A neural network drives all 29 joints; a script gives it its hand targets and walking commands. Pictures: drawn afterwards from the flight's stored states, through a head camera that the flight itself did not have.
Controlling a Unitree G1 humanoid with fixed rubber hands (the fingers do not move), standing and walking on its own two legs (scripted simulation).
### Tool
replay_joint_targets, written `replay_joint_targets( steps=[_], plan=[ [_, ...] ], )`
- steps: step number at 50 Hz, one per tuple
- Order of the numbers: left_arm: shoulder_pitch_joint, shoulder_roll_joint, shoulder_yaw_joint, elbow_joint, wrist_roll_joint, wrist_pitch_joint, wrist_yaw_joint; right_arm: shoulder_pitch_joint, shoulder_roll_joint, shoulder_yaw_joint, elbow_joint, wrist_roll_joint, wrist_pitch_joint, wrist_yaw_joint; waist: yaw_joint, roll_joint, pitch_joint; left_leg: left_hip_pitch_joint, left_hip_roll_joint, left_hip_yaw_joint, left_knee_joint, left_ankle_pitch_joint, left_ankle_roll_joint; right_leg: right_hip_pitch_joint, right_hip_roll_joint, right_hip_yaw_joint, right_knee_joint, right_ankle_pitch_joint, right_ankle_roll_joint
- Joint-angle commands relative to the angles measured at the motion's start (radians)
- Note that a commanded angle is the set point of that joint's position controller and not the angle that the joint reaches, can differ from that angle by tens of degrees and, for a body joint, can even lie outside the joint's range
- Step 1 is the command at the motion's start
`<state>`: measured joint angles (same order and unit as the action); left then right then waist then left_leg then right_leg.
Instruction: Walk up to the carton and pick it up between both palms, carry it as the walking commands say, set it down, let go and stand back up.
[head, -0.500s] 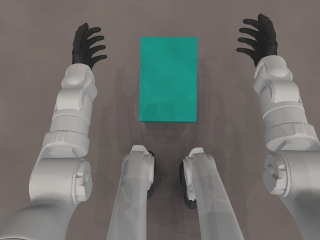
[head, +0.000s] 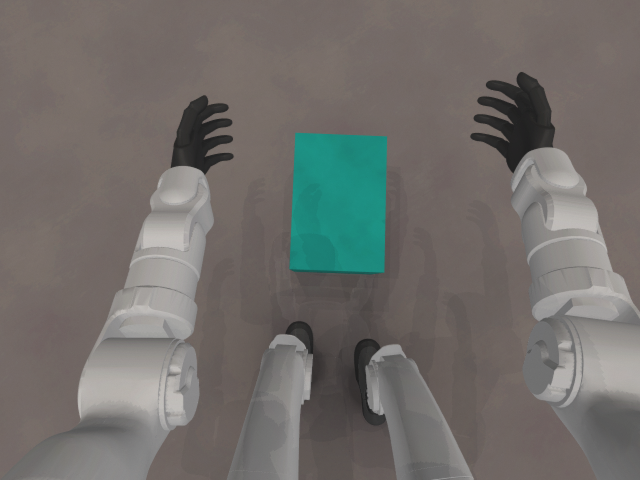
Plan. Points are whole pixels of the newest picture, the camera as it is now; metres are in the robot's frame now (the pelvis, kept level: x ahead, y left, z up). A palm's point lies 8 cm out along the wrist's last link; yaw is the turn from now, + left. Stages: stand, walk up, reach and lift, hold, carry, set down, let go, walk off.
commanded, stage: let go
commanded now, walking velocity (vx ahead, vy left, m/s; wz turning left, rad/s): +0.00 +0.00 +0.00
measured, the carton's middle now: (336, 209) +0.49 +0.00 -0.56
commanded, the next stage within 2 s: stand in 1.24 s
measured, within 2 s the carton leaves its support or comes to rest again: neither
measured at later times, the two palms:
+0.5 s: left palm (113, 316) +0.29 +0.23 -0.01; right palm (617, 288) +0.32 -0.23 +0.00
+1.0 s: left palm (68, 422) +0.21 +0.23 +0.04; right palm out of the picture +0.26 -0.25 +0.05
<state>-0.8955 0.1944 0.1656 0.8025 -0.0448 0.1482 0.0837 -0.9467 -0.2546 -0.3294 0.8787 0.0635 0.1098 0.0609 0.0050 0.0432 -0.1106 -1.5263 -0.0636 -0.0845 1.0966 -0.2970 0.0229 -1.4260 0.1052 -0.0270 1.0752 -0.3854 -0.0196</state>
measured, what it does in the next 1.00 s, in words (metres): rises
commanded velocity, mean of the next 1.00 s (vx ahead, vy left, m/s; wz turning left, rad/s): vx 0.00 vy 0.00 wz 0.00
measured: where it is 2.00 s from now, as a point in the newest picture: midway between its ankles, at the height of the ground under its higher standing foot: (334, 387)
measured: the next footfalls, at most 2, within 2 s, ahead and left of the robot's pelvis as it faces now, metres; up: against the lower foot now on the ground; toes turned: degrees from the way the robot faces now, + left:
none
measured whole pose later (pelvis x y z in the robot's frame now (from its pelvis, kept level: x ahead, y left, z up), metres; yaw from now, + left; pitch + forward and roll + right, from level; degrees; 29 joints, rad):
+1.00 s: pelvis +0.07 -0.02 +0.11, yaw +4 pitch +1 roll -1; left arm 0.25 0.21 0.09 0.41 0.00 0.13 -0.07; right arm 0.18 -0.20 -0.07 0.49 0.02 0.10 0.07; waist 0.01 -0.02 -0.02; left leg -0.32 -0.05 -0.09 0.57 -0.27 0.01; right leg -0.21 0.09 0.01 0.52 -0.33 -0.05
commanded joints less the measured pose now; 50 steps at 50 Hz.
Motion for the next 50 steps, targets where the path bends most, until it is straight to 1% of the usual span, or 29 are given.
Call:
replay_joint_targets(
  steps=[1, 3, 4, 6, 7, 9, 12, 14, 15, 17, 18, 19, 20, 21, 23, 24, 25, 26, 27, 29, 31, 32, 33, 37, 38, 42, 43, 47, 50],
  plan=[
    [-0.077, -0.012, 0.051, -0.063, 0.107, -0.044, 0.01, -0.013, -0.119, -0.038, -0.036, -0.14, -0.065, 0.012, -0.072, 0.007, -0.814, 0.9, 0.057, -0.007, -0.139, 0.387, -0.077, 0.269, -0.037, 0.013, -0.165, 0.293, 0.042],
    [-0.036, 0.017, 0.059, -0.165, 0.124, -0.052, 0.019, 0.064, -0.116, -0.026, -0.094, -0.154, -0.067, 0.012, -0.054, 0.04, -0.957, 1.06, 0.055, -0.012, -0.139, 0.53, -0.078, 0.3, -0.033, 0.011, -0.168, 0.375, 0.046],
    [0.162, -0.002, 0.029, -0.208, 0.139, -0.052, 0.027, 0.256, -0.102, -0.001, -0.118, -0.175, -0.065, 0.012, -0.042, 0.037, -1.074, 1.187, 0.057, -0.023, -0.142, 0.623, -0.082, 0.391, -0.028, 0.007, -0.167, 0.433, 0.051],
    [0.324, 0.002, -0.03, -0.348, 0.146, -0.056, 0.024, 0.413, -0.137, 0.033, -0.299, -0.17, -0.071, -0.008, -0.066, 0.036, -1.29, 1.352, 0.056, -0.032, -0.119, 0.812, -0.077, 0.502, -0.029, 0.025, -0.181, 0.602, 0.056],
    [0.263, 0.02, -0.04, -0.411, 0.13, -0.055, 0.013, 0.334, -0.132, 0.08, -0.373, -0.115, -0.071, -0.007, -0.054, 0.011, -1.205, 1.355, 0.065, -0.055, -0.123, 0.837, -0.058, 0.402, -0.033, 0.031, -0.202, 0.566, 0.06],
    [0.321, 0.033, -0.052, -0.466, 0.129, -0.045, -0.01, 0.347, -0.143, 0.11, -0.497, -0.091, -0.072, 0.002, -0.045, -0.016, -1.134, 1.294, 0.06, -0.038, -0.152, 0.749, -0.046, 0.485, -0.041, 0.047, -0.23, 0.58, 0.057],
    [0.422, 0.034, -0.08, -0.525, 0.102, -0.049, -0.049, 0.484, -0.109, 0.153, -0.542, -0.071, -0.057, 0.021, -0.03, 0.014, -0.935, 1.239, 0.059, -0.017, -0.21, 0.603, -0.038, 0.542, -0.053, 0.054, -0.271, 0.498, 0.057],
    [0.587, 0.043, -0.091, -0.491, 0.084, -0.053, -0.073, 0.651, -0.068, 0.185, -0.503, -0.082, -0.047, 0.026, -0.045, -0.062, -0.84, 1.111, 0.049, 0.024, -0.271, 0.479, -0.042, 0.752, -0.062, 0.077, -0.318, 0.51, 0.061],
    [0.581, 0.054, -0.094, -0.449, 0.084, -0.05, -0.079, 0.638, -0.067, 0.172, -0.467, -0.083, -0.039, 0.028, -0.036, -0.036, -0.765, 1.063, 0.047, 0.031, -0.3, 0.412, -0.046, 0.752, -0.061, 0.069, -0.313, 0.462, 0.058],
    [0.683, 0.066, -0.074, -0.416, 0.093, -0.06, -0.085, 0.76, -0.032, 0.171, -0.427, -0.1, -0.041, 0.017, -0.042, -0.078, -0.653, 1.051, 0.044, 0.03, -0.352, 0.357, -0.051, 0.82, -0.065, 0.082, -0.371, 0.443, 0.063],
    [0.738, 0.08, -0.066, -0.445, 0.095, -0.074, -0.089, 0.822, -0.027, 0.162, -0.474, -0.122, -0.055, 0.01, -0.059, -0.138, -0.667, 1.084, 0.036, 0.03, -0.361, 0.343, -0.05, 0.901, -0.067, 0.091, -0.396, 0.461, 0.066],
    [0.736, 0.067, -0.081, -0.388, 0.088, -0.076, -0.093, 0.813, -0.01, 0.18, -0.439, -0.1, -0.057, 0.013, -0.043, -0.075, -0.536, 1.056, 0.038, 0.033, -0.397, 0.3, -0.047, 0.843, -0.067, 0.086, -0.414, 0.403, 0.056],
    [0.743, 0.074, -0.08, -0.417, 0.079, -0.088, -0.096, 0.83, -0.011, 0.185, -0.462, -0.108, -0.07, 0.011, -0.057, -0.105, -0.496, 1.071, 0.042, 0.033, -0.409, 0.271, -0.045, 0.852, -0.07, 0.087, -0.436, 0.371, 0.054],
    [0.811, 0.075, -0.079, -0.373, 0.093, -0.082, -0.101, 0.882, 0.002, 0.2, -0.436, -0.102, -0.069, 0.012, -0.043, -0.057, -0.414, 1.103, 0.044, 0.036, -0.44, 0.213, -0.05, 0.847, -0.077, 0.082, -0.461, 0.308, 0.05],
    [0.835, 0.049, -0.099, -0.355, 0.073, -0.092, -0.11, 0.877, -0.011, 0.227, -0.453, -0.077, -0.084, 0.014, -0.047, -0.042, -0.271, 1.111, 0.045, 0.037, -0.476, 0.17, -0.051, 0.798, -0.083, 0.077, -0.501, 0.236, 0.039],
    [0.827, 0.053, -0.111, -0.414, 0.055, -0.107, -0.111, 0.913, 0.0, 0.233, -0.465, -0.083, -0.089, 0.015, -0.061, -0.044, -0.316, 1.153, 0.049, 0.035, -0.487, 0.185, -0.05, 0.867, -0.083, 0.078, -0.507, 0.25, 0.034],
    [0.851, 0.051, -0.121, -0.435, 0.054, -0.114, -0.108, 0.906, -0.024, 0.216, -0.485, -0.081, -0.097, 0.012, -0.036, 0.015, -0.274, 1.177, 0.043, 0.035, -0.508, 0.176, -0.066, 0.897, -0.08, 0.064, -0.494, 0.23, 0.028],
    [0.963, 0.06, -0.131, -0.487, 0.059, -0.118, -0.111, 1.045, -0.003, 0.23, -0.509, -0.076, -0.103, 0.01, -0.044, 0.004, -0.351, 1.29, 0.044, 0.03, -0.521, 0.268, -0.065, 1.0, -0.076, 0.067, -0.517, 0.314, 0.024],
    [0.913, 0.068, -0.143, -0.487, 0.05, -0.12, -0.11, 0.968, -0.019, 0.24, -0.528, -0.048, -0.104, 0.008, -0.023, 0.024, -0.258, 1.261, 0.048, 0.028, -0.524, 0.233, -0.06, 0.974, -0.077, 0.065, -0.52, 0.28, 0.028],
    [1.011, 0.081, -0.144, -0.528, 0.056, -0.126, -0.115, 1.09, -0.017, 0.243, -0.575, -0.06, -0.113, 0.0, -0.035, -0.014, -0.239, 1.371, 0.045, 0.031, -0.553, 0.264, -0.061, 1.042, -0.076, 0.073, -0.57, 0.286, 0.028],
    [1.084, 0.083, -0.127, -0.498, 0.061, -0.117, -0.117, 1.119, -0.025, 0.252, -0.569, -0.06, -0.097, 0.0, -0.013, -0.046, -0.168, 1.391, 0.049, 0.027, -0.596, 0.262, -0.055, 1.081, -0.073, 0.056, -0.592, 0.281, 0.033],
    [1.042, 0.093, -0.13, -0.492, 0.054, -0.108, -0.12, 1.094, -0.026, 0.265, -0.544, -0.048, -0.09, 0.0, -0.011, -0.008, -0.054, 1.35, 0.047, 0.032, -0.614, 0.207, -0.05, 1.072, -0.08, 0.073, -0.62, 0.235, 0.026],
    [1.081, 0.099, -0.132, -0.49, 0.05, -0.095, -0.126, 1.132, -0.028, 0.255, -0.539, -0.072, -0.073, 0.001, -0.029, -0.056, -0.026, 1.403, 0.051, 0.031, -0.634, 0.182, -0.043, 1.071, -0.083, 0.068, -0.64, 0.216, 0.026],
    [1.085, 0.12, -0.107, -0.482, 0.061, -0.061, -0.141, 1.141, -0.053, 0.277, -0.523, -0.073, -0.032, 0.008, -0.011, -0.012, 0.135, 1.428, 0.05, 0.04, -0.658, 0.114, -0.044, 1.082, -0.102, 0.084, -0.694, 0.145, 0.006],
    [1.103, 0.11, -0.126, -0.473, 0.045, -0.058, -0.146, 1.143, -0.053, 0.274, -0.532, -0.081, -0.031, 0.005, -0.017, -0.053, 0.165, 1.471, 0.047, 0.042, -0.661, 0.129, -0.039, 1.059, -0.108, 0.086, -0.709, 0.136, 0.002],
    [1.095, 0.128, -0.132, -0.504, 0.035, -0.041, -0.163, 1.143, -0.041, 0.28, -0.542, -0.082, -0.015, 0.009, -0.017, -0.067, 0.171, 1.569, 0.034, 0.05, -0.661, 0.134, -0.044, 1.062, -0.127, 0.09, -0.746, 0.124, -0.005],
    [1.081, 0.144, -0.11, -0.535, 0.038, -0.04, -0.166, 1.16, -0.051, 0.266, -0.581, -0.092, -0.014, 0.007, -0.026, -0.112, 0.136, 1.573, 0.027, 0.054, -0.649, 0.145, -0.041, 1.09, -0.128, 0.092, -0.741, 0.149, 0.005],
    [1.11, 0.133, -0.117, -0.542, 0.035, -0.033, -0.168, 1.18, -0.04, 0.28, -0.572, -0.064, -0.005, 0.012, -0.007, -0.014, 0.126, 1.605, 0.039, 0.044, -0.653, 0.219, -0.038, 1.126, -0.117, 0.087, -0.725, 0.229, 0.009],
    [1.115, 0.138, -0.11, -0.541, 0.04, -0.025, -0.17, 1.151, -0.047, 0.262, -0.587, -0.079, 0.005, 0.009, -0.022, -0.063, 0.115, 1.599, 0.038, 0.043, -0.652, 0.242, -0.035, 1.142, -0.103, 0.074, -0.721, 0.239, 0.023]
  ],
)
